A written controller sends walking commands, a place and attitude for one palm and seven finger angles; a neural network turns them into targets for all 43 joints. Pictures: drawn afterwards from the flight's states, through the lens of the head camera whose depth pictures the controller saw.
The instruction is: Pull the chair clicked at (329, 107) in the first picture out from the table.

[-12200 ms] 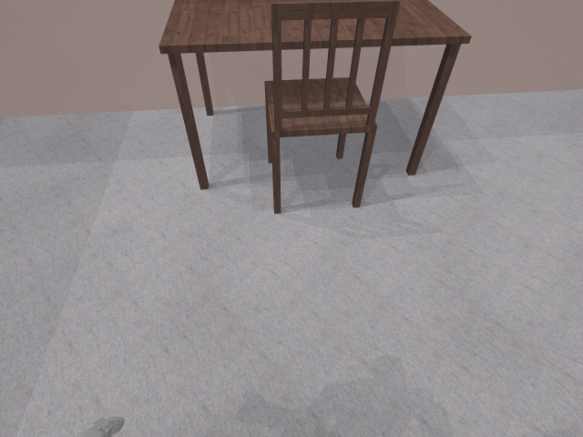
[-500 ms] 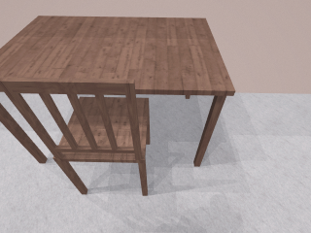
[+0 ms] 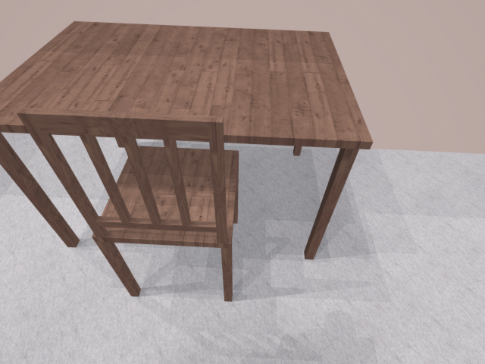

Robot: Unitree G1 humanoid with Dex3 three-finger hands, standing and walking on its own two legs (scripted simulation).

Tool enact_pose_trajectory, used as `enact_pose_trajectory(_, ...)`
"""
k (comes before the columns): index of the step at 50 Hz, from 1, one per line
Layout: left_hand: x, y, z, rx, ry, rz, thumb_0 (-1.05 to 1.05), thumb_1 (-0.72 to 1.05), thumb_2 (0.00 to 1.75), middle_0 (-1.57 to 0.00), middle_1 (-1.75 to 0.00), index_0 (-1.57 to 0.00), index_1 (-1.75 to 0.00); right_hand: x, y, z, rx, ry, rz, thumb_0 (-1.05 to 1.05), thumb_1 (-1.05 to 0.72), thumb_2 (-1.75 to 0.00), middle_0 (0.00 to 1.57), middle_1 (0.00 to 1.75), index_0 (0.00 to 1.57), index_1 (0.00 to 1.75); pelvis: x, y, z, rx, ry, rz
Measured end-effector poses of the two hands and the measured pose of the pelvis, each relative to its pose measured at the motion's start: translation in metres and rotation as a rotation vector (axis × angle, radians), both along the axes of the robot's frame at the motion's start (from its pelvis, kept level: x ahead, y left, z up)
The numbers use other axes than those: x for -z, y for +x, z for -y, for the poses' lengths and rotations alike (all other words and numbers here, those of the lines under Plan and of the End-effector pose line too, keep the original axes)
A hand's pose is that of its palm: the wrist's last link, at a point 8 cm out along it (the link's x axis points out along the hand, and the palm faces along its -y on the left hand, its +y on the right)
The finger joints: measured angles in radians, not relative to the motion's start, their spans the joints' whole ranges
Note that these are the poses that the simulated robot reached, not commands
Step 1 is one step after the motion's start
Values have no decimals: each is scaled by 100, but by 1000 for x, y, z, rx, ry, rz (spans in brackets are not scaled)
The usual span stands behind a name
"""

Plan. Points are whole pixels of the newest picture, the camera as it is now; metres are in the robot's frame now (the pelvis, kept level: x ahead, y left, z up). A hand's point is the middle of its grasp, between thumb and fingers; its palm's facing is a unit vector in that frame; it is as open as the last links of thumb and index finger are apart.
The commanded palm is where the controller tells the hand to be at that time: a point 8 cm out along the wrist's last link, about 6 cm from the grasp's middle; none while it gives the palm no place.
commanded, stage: look again from close up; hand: left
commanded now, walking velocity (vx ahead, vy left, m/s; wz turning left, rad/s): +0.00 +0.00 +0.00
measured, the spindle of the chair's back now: (144, 184) +0.52 +0.27 -0.06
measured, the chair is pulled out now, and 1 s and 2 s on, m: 0.00 0.00 0.00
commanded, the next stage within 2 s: raise the hand toward the chair's back in 1.06 s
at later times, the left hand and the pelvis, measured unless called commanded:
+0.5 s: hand out of the picture +0.02 +0.14 -0.17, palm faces +0.03 -0.99 -0.16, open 7.4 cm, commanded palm none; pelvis +0.03 -0.01 +0.01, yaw +0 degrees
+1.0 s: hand out of the picture +0.03 +0.14 -0.17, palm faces +0.04 -0.99 -0.16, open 7.4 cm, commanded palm none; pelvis +0.05 -0.02 +0.01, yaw +0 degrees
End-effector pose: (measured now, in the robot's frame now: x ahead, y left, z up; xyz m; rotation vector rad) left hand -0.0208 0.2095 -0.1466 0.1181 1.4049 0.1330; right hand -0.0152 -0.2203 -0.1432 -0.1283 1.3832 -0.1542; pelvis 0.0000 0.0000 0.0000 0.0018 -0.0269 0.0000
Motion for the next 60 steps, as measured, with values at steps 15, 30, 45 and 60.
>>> enact_pose_trajectory(15, -1, 16, 12, -10, -15, 3, 0, 90, 90, -20, -30, -19, -30, -1, 23, -7, -10, 26, 0, 1, -91, -90, 20, 30, 20, 29, -3, 17, 5, -8, 2, -7)
enact_pose_trajectory(30, -5, 43, 15, -8, 5, 6, 1, 91, 90, -20, -30, -19, -30, -2, 43, 1, -13, 25, -15, 1, -92, -90, 20, 30, 20, 29, -6, 38, 13, -6, 2, -4)
enact_pose_trajectory(45, -7, 51, 19, -15, 8, 14, 0, 91, 90, -20, -30, -19, -30, -3, 54, 7, -22, 20, -15, 1, -92, -90, 20, 30, 20, 29, -8, 47, 18, -8, 2, 3)
enact_pose_trajectory(60, -11, 50, 21, -52, 15, 29, 1, 92, 90, -20, -30, -20, -30, -2, 51, 8, -24, 20, -3, 1, -92, -90, 20, 30, 20, 29, -6, 45, 19, -6, -4, 6)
